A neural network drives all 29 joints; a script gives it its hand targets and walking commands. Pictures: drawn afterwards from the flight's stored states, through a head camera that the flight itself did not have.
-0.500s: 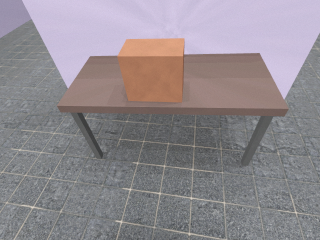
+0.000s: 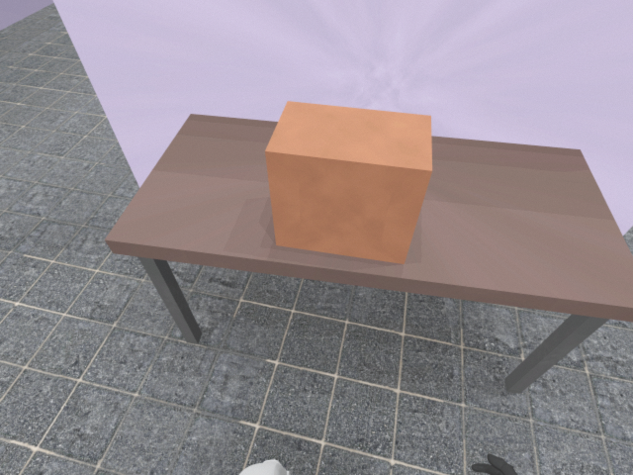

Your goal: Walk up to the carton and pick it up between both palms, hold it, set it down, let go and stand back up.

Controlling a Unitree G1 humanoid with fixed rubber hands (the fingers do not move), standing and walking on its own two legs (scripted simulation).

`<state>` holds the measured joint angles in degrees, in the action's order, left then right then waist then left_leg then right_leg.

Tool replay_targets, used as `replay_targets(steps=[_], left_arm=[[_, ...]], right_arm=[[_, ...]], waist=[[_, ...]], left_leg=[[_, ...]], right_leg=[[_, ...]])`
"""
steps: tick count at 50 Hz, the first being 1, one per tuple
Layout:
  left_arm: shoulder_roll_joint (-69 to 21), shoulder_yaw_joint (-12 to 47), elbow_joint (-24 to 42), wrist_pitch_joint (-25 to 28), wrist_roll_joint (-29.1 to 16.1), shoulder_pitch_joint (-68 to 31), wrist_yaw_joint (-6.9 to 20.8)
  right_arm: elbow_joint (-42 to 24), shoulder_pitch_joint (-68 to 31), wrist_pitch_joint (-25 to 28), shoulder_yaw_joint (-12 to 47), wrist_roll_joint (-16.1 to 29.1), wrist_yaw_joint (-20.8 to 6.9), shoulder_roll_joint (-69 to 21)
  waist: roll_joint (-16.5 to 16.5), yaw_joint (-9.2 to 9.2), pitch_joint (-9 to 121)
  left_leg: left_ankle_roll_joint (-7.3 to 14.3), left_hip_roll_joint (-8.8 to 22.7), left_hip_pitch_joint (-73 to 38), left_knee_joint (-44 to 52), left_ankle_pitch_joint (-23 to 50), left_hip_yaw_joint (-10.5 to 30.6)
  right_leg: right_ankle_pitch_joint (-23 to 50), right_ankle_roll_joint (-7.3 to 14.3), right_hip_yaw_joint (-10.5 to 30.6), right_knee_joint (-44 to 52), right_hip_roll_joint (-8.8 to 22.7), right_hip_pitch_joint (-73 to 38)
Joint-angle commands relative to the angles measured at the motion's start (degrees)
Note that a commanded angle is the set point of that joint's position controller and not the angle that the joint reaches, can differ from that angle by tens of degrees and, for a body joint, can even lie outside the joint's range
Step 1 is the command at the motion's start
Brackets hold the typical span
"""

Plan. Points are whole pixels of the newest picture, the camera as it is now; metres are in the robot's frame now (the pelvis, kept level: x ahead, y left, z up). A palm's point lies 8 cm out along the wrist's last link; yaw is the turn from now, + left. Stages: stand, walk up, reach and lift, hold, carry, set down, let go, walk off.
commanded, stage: walk up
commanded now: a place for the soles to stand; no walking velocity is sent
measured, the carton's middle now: (347, 185) +0.66 -0.03 -0.05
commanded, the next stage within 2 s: none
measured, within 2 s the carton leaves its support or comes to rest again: neither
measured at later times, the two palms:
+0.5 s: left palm (191, 413) +0.22 +0.21 -0.10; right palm out of the picture +0.15 -0.25 -0.13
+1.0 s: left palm (163, 411) +0.23 +0.25 -0.11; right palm (509, 444) +0.19 -0.24 -0.11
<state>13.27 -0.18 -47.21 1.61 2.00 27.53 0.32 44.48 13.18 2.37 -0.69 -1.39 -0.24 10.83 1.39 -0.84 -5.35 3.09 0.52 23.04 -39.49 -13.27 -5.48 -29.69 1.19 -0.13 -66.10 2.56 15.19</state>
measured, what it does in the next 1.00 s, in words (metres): walks ahead: right foot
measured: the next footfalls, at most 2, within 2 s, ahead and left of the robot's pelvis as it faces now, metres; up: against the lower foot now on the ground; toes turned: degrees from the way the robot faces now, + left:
right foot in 0.30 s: +0.25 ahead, -0.09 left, +0.00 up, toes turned -10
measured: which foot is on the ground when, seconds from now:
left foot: down 0.00-1.00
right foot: up 0.00-0.28, down 0.30-1.00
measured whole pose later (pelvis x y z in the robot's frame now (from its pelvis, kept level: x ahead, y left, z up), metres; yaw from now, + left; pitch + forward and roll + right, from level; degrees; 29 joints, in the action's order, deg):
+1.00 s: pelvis +0.16 +0.01 +0.02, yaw -4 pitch -2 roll +1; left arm 13.9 2.7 -56.5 0.5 0.6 13.5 -0.9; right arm 56.2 13.9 -0.5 2.2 0.3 0.4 13.3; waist 0.7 -0.9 -2.1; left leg 0.9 0.4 8.5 -27.7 -17.4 -5.7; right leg -11.9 -1.2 -0.2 -29.6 2.8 15.9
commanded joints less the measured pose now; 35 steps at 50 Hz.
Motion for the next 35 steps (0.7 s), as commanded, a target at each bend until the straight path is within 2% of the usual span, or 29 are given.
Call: replay_targets(steps=[1,3,5,7,8,10,11,12,13,14,15,16,17,18,19,21,22,23,24,25,26,27,31,35], left_arm=[[5.6,-1.29,5.44,1.24,-0.11,2.03,0.4],[4.32,-1.61,3.7,1.03,0.47,4.32,0.85],[3.19,-1.47,4.44,0.88,0.84,2.29,1.09],[2.48,-1.34,5.72,0.97,0.73,-1.19,1.22],[2.08,-1.15,6.24,1.02,0.56,-3.11,1.08],[1.51,-0.83,6.56,1.16,0.39,-4.54,0.39],[1.39,-0.86,6.31,1.28,0.38,-4.16,-0.05],[1.5,-1.05,5.34,1.43,0.41,-1.96,-0.5],[2.21,-1.33,4.71,1.7,0.47,-0.08,-1.0],[3.68,-1.71,4.49,1.86,0.53,0.38,-1.5],[7.39,-2.42,5.55,1.79,0.47,0.23,-1.91],[10.26,-2.79,5.87,1.18,-0.7,-0.34,-2.24],[10.39,-2.7,5.36,0.33,-1.92,-2.5,-2.66],[9.45,-2.54,5.47,-0.09,-2.27,-4.51,-2.82],[8.53,-2.07,5.28,-0.24,-1.96,-6.14,-2.8],[7.38,-1.51,5.37,-0.08,-1.11,-9.53,-2.57],[7.06,-1.19,5.37,-0.02,-0.97,-11.31,-2.3],[7.08,-1.04,5.19,-0.08,-0.93,-12.87,-1.99],[6.39,-0.64,4.94,-0.02,-1.03,-13.44,-1.61],[5.53,-0.15,4.34,0.03,-1.49,-12.97,-1.22],[4.75,0.23,3.49,-0.1,-2.01,-12.05,-0.97],[3.81,0.44,2.53,-0.34,-2.03,-11.94,-1.01],[5.4,0.64,-0.6,-0.07,-1.34,-12.04,-0.98],[5.57,1.12,-2.56,0.04,-1.41,-12.77,-1.2]], right_arm=[[-1.34,8.05,0.81,-2.74,0.68,0.91,9.97],[-0.24,8.27,1.69,-2.48,0.01,0.43,8.62],[0.86,9.43,2.1,-2.4,-0.35,0.43,8.86],[1.17,8.39,1.87,-2.36,-0.54,0.2,9.64],[1.41,7.98,1.51,-2.33,-0.46,0.08,9.88],[1.88,8.24,0.75,-1.8,-0.46,-0.07,9.72],[2.13,7.96,0.35,-1.45,-0.41,-0.12,9.62],[2.54,7.56,-0.06,-0.91,-0.44,-0.2,9.38],[2.83,7.65,-0.48,-0.34,-0.49,-0.36,8.97],[3.14,9.63,-0.85,0.45,-0.47,-0.48,7.43],[2.84,13.3,-1.25,1.6,-0.16,-0.53,5.03],[3.53,17.11,-2.35,1.8,-0.07,-0.1,4.79],[3.69,15.67,-3.64,1.12,-0.27,0.61,6.66],[3.22,12.84,-4.09,1.17,-0.58,0.9,7.43],[3.1,11.51,-4.0,1.05,-0.53,1.02,7.51],[4.75,13.56,-3.32,0.94,-0.06,1.08,7.47],[5.57,14.77,-2.81,0.91,0.19,1.0,7.08],[5.96,15.0,-2.3,0.8,0.43,0.9,7.18],[5.72,13.48,-1.86,0.65,0.49,0.83,7.76],[5.08,11.14,-1.49,0.75,0.55,0.81,8.41],[4.6,8.57,-1.31,0.86,0.8,0.74,9.22],[5.36,7.13,-1.44,0.97,1.32,0.52,9.16],[7.05,6.75,-1.34,1.14,1.75,0.64,9.3],[7.45,5.01,-1.49,1.13,1.73,0.74,9.2]], waist=[[-8.67,2.11,-0.44],[-7.37,0.7,1.77],[-6.69,0.87,0.94],[-7.7,0.99,-0.68],[-8.93,1.46,-1.03],[-9.73,1.68,-0.54],[-8.93,1.16,0.18],[-6.61,-0.32,1.86],[-4.29,-1.39,3.07],[-1.02,-1.46,4.18],[6.85,-0.56,6.89],[8.65,0.66,6.64],[7.28,0.61,2.99],[7.49,0.05,0.4],[7.96,0.07,0.14],[9.1,1.73,3.21],[8.51,2.6,5.43],[7.58,3.16,6.94],[5.88,2.92,8.14],[4.0,1.93,8.3],[1.44,0.76,7.27],[-0.27,0.36,5.65],[-2.99,0.48,5.04],[-3.96,0.32,6.16]], left_leg=[[8.54,17.23,-9.37,27.35,-13.28,22.08],[9.2,15.65,-7.33,26.57,-7.92,16.9],[9.34,14.59,-6.63,26.91,-8.79,14.59],[8.51,13.23,-5.09,26.64,-11.58,11.55],[8.09,12.44,-3.45,25.73,-10.1,9.57],[7.72,12.11,-2.48,21.84,-0.98,7.74],[7.18,11.66,-1.24,18.72,4.98,6.23],[6.22,10.66,0.13,14.27,9.28,4.81],[4.48,9.36,1.22,10.05,9.5,3.9],[2.36,7.7,2.17,5.92,5.5,3.3],[-0.55,4.61,2.89,-1.53,-6.54,1.72],[-2.47,1.67,0.39,-9.01,-20.55,2.58],[-3.02,2.26,1.92,-10.96,-24.88,3.87],[-3.35,3.18,3.73,-10.39,-24.64,4.57],[-3.36,3.57,3.19,-8.13,-23.0,5.22],[-3.31,4.28,-3.0,-1.9,-15.59,5.78],[-2.99,3.77,-7.03,2.22,-9.74,4.81],[-2.61,3.55,-11.02,7.03,-2.22,4.46],[-2.24,4.18,-13.64,8.9,3.64,5.68],[-1.72,5.88,-13.91,10.3,6.07,7.6],[-1.05,7.89,-11.27,12.81,2.86,10.25],[-0.54,8.06,-7.27,14.55,-0.27,10.1],[-0.54,7.56,-8.76,15.58,9.23,8.44],[-0.15,7.41,-11.01,15.94,11.5,7.53]], right_leg=[[4.52,-0.23,3.17,-0.81,3.1,16.43],[5.82,-0.52,1.43,2.48,2.12,12.34],[8.02,-0.81,0.68,7.92,2.17,13.34],[11.59,-0.8,-0.88,16.43,2.04,12.91],[13.91,-0.96,-1.78,20.28,1.67,10.55],[18.6,-0.86,-3.22,24.51,0.32,5.93],[21.96,-0.72,-4.05,27.14,-0.55,2.06],[26.65,-0.3,-4.82,31.1,-1.58,-3.15],[29.97,0.07,-4.92,33.24,-2.21,-7.55],[31.36,0.77,-1.1,35.34,0.27,-10.8],[30.2,3.72,12.7,39.53,11.06,-11.26],[23.9,8.53,26.2,46.29,19.8,-5.76],[15.33,12.81,28.76,49.06,21.18,-2.06],[11.96,13.11,26.71,50.02,19.77,-0.18],[12.82,12.26,23.72,49.66,17.76,0.45],[19.9,9.29,17.37,46.93,14.24,1.49],[24.27,7.77,13.7,44.75,12.12,1.9],[28.33,6.25,10.63,42.2,10.47,2.92],[31.19,4.92,8.55,40.32,9.04,3.73],[30.06,3.66,6.64,39.32,7.51,4.22],[23.74,2.68,5.21,39.34,5.43,3.38],[20.14,2.26,3.86,39.36,3.71,0.07],[29.95,2.52,4.18,37.11,4.28,-2.34],[30.64,2.23,3.5,37.49,4.35,-2.28]])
